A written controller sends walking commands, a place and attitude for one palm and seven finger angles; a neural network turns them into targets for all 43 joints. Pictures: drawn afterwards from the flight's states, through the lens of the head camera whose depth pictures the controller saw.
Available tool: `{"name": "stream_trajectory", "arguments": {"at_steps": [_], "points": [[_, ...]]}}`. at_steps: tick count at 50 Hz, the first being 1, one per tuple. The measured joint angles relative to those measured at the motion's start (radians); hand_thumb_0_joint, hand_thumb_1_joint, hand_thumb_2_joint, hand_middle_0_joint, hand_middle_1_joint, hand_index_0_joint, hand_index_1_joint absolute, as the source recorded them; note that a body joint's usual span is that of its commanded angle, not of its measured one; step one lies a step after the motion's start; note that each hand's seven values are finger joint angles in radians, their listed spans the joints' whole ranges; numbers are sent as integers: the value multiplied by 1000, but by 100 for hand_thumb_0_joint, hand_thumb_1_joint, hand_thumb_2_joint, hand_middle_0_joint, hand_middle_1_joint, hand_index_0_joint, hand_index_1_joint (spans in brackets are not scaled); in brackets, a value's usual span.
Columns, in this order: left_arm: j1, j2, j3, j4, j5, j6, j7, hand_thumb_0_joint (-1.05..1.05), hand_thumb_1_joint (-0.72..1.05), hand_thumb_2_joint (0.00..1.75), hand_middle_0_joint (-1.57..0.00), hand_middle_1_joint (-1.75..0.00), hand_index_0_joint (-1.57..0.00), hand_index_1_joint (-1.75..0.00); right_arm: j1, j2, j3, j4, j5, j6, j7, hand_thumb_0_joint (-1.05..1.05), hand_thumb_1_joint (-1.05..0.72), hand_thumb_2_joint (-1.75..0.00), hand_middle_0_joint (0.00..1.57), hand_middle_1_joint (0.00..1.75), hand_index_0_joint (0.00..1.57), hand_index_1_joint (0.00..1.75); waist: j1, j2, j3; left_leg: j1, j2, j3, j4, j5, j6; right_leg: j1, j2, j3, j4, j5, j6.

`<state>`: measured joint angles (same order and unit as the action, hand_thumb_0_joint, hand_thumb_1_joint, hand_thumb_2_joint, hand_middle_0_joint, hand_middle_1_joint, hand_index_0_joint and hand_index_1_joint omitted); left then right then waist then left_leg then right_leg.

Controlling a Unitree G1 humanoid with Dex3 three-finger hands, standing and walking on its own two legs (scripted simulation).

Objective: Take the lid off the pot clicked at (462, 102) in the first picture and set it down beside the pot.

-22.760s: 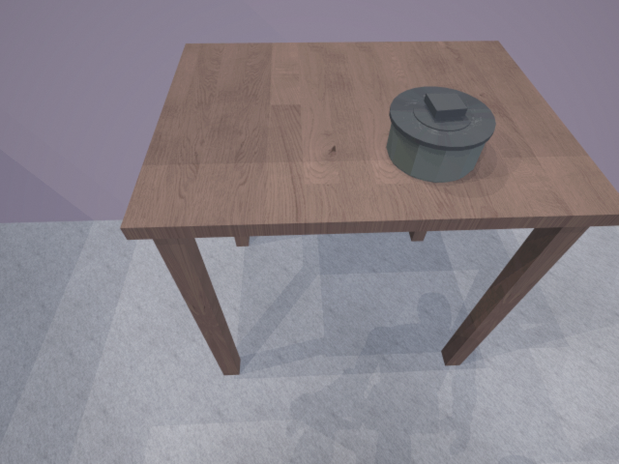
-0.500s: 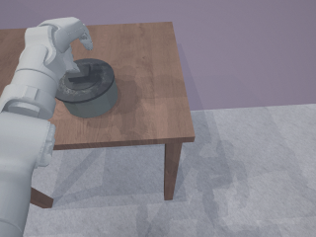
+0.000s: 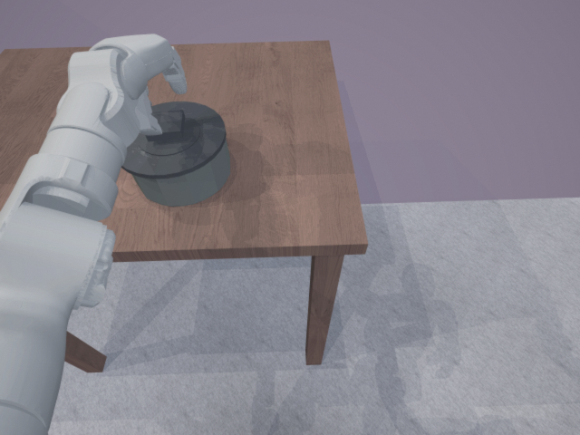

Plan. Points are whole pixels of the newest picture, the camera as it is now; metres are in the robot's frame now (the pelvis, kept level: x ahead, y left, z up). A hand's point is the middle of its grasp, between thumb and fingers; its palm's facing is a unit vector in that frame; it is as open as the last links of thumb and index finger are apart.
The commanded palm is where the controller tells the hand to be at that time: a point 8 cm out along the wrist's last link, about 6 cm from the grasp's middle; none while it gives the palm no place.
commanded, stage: move the open hand above the knob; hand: left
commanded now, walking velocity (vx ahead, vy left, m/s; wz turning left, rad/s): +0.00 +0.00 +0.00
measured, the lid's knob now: (165, 125) +0.54 +0.17 +0.13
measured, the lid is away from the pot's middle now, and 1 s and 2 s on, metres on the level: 0.00 0.00 0.00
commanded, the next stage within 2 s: lower the open fingers around the knob in 0.04 s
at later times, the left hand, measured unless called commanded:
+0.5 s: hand (155, 117) +0.50 +0.16 +0.18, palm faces -0.39 -0.08 -0.92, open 10.4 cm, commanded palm +0.49 +0.16 +0.23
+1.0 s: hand (158, 113) +0.51 +0.15 +0.18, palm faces -0.38 -0.06 -0.92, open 10.4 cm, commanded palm +0.51 +0.16 +0.21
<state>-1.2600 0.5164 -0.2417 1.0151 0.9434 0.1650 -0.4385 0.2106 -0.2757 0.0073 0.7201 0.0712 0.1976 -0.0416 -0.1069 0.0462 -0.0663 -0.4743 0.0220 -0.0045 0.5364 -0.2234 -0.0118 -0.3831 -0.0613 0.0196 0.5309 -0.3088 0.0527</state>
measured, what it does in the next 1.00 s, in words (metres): stands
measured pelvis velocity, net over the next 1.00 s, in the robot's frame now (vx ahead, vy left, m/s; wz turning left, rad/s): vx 0.00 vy -0.01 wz -0.01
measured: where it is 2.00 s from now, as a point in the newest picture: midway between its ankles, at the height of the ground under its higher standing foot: outside the picture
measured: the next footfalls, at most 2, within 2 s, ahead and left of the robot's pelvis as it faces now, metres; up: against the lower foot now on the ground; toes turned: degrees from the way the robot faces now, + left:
none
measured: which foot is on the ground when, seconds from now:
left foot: down 0.00-1.00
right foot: down 0.00-1.00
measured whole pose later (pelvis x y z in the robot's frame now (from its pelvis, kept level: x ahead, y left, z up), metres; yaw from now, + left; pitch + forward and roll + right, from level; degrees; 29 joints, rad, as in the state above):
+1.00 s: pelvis +0.00 -0.01 -0.01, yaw -1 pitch +11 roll +0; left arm -1.36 0.51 -0.27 1.22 0.96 0.22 -0.44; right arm 0.26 -0.29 0.01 0.75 0.08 0.21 -0.05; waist -0.15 0.04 -0.09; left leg -0.54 0.03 0.00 0.59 -0.25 -0.01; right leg -0.46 -0.05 0.03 0.60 -0.34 0.05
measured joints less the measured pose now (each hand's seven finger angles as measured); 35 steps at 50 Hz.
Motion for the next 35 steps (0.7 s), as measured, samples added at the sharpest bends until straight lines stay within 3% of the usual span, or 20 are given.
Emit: {"name": "stream_trajectory", "arguments": {"at_steps": [7,14,23,35], "points": [[-33,16,1,78,17,17,13,0,-16,111,-62,-48,-62,-49,34,2,2,15,2,-4,-6,0,-91,-90,20,29,20,30,-14,2,-7,0,3,10,-6,2,1,-7,2,10,-2,3,2],[-53,3,14,117,3,64,-31,0,-16,111,-62,-48,-62,-49,66,-8,-5,40,-4,-11,4,0,-91,-90,20,29,20,30,-19,4,-8,0,0,8,-10,4,2,-6,-1,8,-4,3,2],[-18,-11,-4,98,-4,48,-55,0,-15,111,-62,-48,-62,-49,69,-14,-17,31,-6,-17,5,0,-91,-90,20,29,20,30,-23,-4,-10,-1,2,6,4,-7,2,-5,2,6,6,-6,1],[-25,-25,-8,121,-1,36,-6,0,-15,111,-62,-50,-62,-49,35,-10,-8,17,1,-14,0,0,-91,-90,20,29,20,30,-16,-4,-17,-20,5,3,19,-13,-1,-23,5,5,22,-13,-1]]}}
